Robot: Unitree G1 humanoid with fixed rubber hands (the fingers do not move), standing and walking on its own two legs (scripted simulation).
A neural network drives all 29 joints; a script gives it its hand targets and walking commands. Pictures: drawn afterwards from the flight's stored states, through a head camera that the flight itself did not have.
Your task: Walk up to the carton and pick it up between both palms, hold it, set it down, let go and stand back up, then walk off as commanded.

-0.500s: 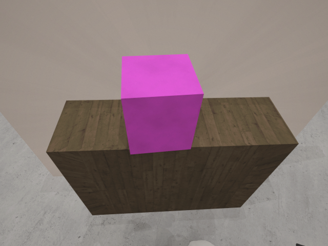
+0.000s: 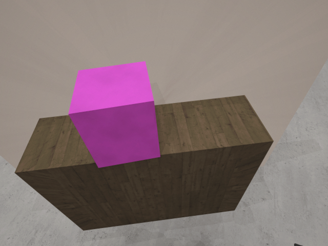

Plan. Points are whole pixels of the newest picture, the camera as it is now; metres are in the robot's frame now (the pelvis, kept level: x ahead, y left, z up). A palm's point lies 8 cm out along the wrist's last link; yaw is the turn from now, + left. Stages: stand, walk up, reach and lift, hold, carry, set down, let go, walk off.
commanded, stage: walk up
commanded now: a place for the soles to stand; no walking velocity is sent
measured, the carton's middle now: (121, 115) +0.50 +0.15 +0.03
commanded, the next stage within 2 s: none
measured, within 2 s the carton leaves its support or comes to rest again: neither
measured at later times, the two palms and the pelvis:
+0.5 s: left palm out of the picture +0.14 +0.31 -0.11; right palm out of the picture +0.06 -0.31 -0.08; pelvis +0.03 +0.01 +0.00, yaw -1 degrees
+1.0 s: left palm (56, 241) +0.18 +0.30 -0.09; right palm out of the picture +0.09 -0.32 -0.10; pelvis +0.04 +0.00 +0.00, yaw -3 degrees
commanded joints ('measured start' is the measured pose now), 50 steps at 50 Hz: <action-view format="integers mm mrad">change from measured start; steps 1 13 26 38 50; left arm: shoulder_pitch -83 -207 -174 -160 -188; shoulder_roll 276 226 164 249 155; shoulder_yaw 111 81 55 79 61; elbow -92 -88 -45 -32 -19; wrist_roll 33 30 11 23 1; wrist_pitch -22 -14 -7 -32 3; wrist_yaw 18 14 13 24 -9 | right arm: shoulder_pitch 0 45 -5 -68 -118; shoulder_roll -226 -186 -239 -198 -279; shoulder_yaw -37 -37 -44 -14 -21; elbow -30 26 47 -4 36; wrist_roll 8 10 -4 4 -10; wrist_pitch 16 4 -40 -6 -42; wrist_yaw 4 6 -18 -10 -9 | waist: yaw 9 -11 -37 23 26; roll -157 -214 190 -158 105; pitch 80 39 -57 -2 -23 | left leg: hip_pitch -186 -60 265 -252 17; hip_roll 6 24 285 6 309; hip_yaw -167 -160 -261 -168 -292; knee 148 7 -249 149 -332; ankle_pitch -176 17 806 -242 302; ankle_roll -8 -19 87 3 148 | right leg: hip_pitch -80 -149 -219 135 -49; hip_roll -262 -194 -61 -320 -76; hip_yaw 492 327 -6 390 -24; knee -387 -329 80 -222 9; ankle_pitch -266 -172 -166 364 -210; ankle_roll -234 -197 -25 -277 -39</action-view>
